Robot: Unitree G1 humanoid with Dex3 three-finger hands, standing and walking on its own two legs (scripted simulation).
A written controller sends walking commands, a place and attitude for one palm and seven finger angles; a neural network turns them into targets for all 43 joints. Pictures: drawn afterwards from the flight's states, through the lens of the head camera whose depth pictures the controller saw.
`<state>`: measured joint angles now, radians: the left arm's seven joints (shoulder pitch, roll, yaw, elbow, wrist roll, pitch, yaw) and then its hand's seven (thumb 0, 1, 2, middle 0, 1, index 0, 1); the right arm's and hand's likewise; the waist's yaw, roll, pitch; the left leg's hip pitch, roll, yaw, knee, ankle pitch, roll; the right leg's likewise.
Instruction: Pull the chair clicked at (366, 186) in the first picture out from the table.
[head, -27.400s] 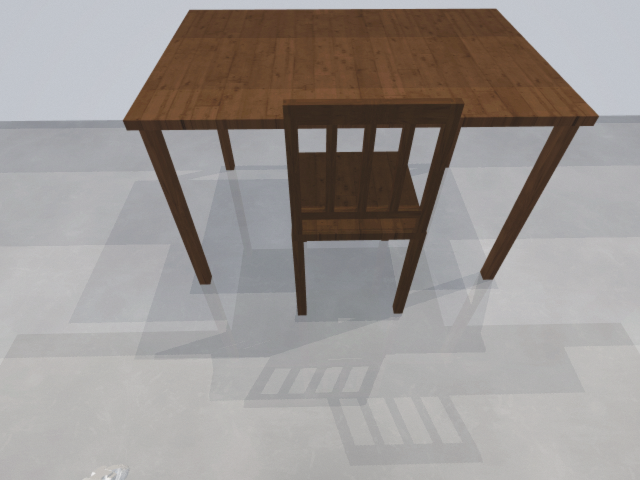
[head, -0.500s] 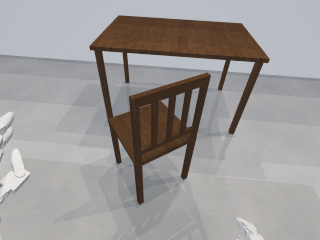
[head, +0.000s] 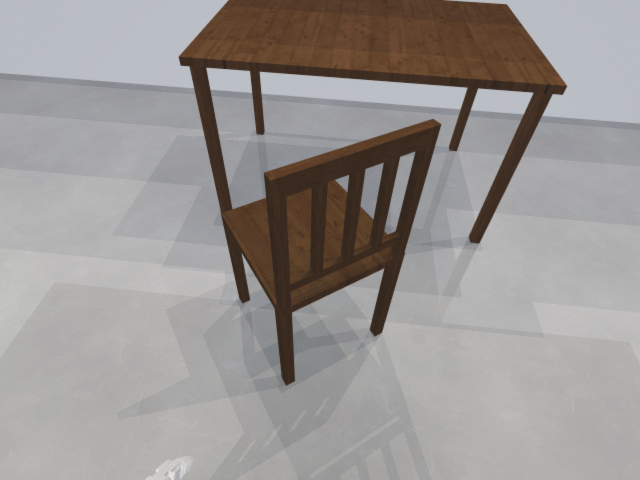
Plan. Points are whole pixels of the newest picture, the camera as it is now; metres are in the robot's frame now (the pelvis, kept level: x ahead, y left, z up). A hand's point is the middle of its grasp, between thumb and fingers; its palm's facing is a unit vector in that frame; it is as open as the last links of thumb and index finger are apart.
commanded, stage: let the arm hang, fingers relaxed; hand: left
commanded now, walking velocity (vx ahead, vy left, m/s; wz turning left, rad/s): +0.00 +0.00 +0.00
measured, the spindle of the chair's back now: (351, 216) +0.66 -0.05 -0.11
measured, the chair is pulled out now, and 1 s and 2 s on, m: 0.50 0.50 0.50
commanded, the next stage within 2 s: look to check the result in 0.86 s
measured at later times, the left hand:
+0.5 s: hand out of the picture -0.02 +0.18 -0.16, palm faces +0.04 -0.98 -0.20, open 7.4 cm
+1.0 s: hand out of the picture -0.01 +0.16 -0.16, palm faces +0.05 -0.99 -0.16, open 7.4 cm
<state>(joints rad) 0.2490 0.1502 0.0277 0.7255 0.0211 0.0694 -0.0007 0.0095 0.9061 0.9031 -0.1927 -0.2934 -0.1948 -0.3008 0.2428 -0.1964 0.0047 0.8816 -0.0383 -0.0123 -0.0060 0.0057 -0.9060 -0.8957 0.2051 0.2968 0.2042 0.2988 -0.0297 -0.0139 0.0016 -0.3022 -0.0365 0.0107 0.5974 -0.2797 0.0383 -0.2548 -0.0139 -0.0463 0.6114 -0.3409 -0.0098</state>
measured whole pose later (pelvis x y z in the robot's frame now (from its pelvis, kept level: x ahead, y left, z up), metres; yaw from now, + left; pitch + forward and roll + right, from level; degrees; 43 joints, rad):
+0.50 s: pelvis +0.00 +0.00 +0.01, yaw +0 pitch -2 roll +0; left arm 0.31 0.15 0.00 1.13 0.00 0.01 0.02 0.00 0.91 0.90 -0.20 -0.29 -0.20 -0.30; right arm 0.30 -0.14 0.00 1.09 -0.02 0.01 -0.04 0.00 -0.91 -0.90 0.20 0.30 0.20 0.30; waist 0.01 0.03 0.04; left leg -0.21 -0.03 0.01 0.42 -0.19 0.04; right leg -0.15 0.00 -0.05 0.41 -0.24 -0.01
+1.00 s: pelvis +0.01 +0.00 +0.01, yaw +0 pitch -1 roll +0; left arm 0.30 0.12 0.01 1.13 0.00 0.00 0.03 0.00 0.91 0.90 -0.20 -0.29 -0.20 -0.30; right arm 0.32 -0.12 0.00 1.11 -0.02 -0.01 -0.04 0.00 -0.91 -0.90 0.20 0.30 0.20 0.30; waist 0.00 0.01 0.04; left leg -0.20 -0.03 0.01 0.42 -0.20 0.03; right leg -0.15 0.00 -0.04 0.42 -0.25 -0.01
